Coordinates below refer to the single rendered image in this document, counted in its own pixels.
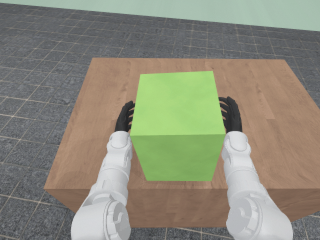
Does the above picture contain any carton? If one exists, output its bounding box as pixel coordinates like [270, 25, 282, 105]
[130, 71, 226, 181]

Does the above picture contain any right robot upper arm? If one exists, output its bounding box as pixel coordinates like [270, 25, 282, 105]
[226, 197, 293, 240]

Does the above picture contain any robot left hand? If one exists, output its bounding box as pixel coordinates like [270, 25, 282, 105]
[114, 100, 136, 132]

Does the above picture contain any robot right hand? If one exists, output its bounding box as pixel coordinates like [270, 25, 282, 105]
[218, 96, 243, 134]

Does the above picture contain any pedestal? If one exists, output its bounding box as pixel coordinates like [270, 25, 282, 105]
[43, 57, 320, 228]

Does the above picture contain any left robot upper arm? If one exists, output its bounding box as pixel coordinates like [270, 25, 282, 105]
[71, 199, 131, 240]

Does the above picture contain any robot left forearm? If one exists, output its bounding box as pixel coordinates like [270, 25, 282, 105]
[71, 131, 133, 240]

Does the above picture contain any robot right forearm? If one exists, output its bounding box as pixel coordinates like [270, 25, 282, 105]
[221, 131, 281, 212]

